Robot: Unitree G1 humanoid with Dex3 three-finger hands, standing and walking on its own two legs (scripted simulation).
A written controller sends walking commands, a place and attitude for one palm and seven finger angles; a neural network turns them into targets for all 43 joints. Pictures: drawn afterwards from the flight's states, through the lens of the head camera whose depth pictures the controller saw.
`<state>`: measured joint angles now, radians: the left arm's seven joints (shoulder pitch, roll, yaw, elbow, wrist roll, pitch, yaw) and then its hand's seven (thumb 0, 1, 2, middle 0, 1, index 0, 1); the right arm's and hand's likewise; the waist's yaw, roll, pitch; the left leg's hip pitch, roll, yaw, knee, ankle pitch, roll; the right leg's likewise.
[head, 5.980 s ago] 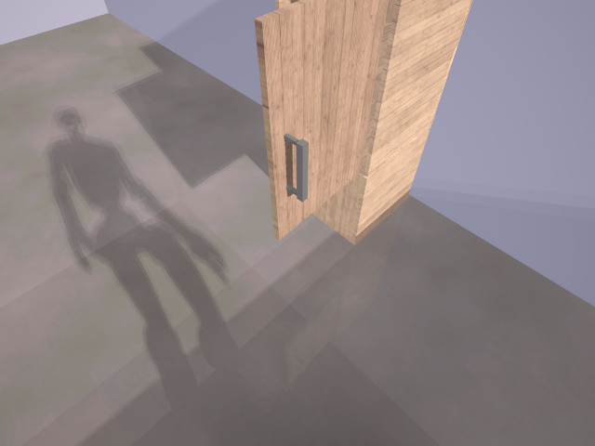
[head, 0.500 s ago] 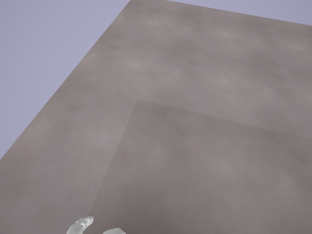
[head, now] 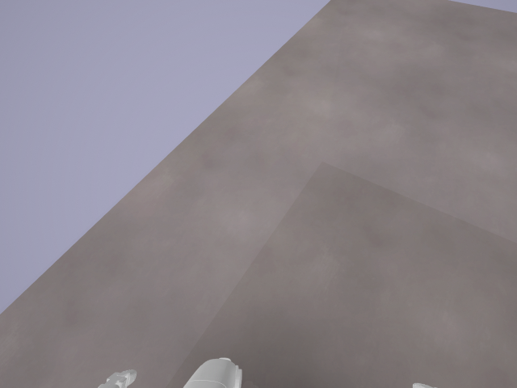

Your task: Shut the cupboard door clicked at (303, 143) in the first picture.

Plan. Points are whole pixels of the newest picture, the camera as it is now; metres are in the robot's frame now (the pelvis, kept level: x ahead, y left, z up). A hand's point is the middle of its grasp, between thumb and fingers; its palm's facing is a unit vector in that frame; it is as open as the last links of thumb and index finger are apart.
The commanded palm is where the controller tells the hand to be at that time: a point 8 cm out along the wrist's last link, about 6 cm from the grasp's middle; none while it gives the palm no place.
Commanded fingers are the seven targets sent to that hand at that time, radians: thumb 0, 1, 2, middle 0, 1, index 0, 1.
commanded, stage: walk to a spot facing it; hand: left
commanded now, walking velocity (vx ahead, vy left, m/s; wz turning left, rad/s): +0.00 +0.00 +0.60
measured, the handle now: out of the picture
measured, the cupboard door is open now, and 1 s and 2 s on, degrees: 93 93 93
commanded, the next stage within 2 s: none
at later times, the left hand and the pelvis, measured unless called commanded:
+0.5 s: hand out of the picture +0.02 +0.24 -0.17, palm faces +0.31 -0.92 -0.23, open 7.4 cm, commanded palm none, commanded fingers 0.00 0.90 0.90 -0.20 -0.30 -0.20 -0.30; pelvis +0.01 +0.02 +0.00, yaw +17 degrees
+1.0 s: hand out of the picture +0.03 +0.17 -0.15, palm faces +0.52 -0.81 -0.26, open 7.4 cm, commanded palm none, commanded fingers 0.00 0.90 0.90 -0.20 -0.30 -0.20 -0.30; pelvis +0.06 -0.03 +0.01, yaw +36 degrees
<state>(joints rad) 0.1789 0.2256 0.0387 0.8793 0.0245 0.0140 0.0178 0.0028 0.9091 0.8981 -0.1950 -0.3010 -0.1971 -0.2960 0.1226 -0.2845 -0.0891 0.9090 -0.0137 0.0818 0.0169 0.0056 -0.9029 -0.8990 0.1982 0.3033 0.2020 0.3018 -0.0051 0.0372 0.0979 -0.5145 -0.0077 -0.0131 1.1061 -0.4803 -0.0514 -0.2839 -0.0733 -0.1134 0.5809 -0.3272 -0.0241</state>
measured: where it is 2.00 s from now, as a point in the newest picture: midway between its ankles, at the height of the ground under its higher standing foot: outside the picture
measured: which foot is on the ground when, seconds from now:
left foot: up 0.00-0.30, down 0.32-0.76, up 0.78-1.00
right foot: down 0.00-0.32, up 0.34-0.74, down 0.76-1.00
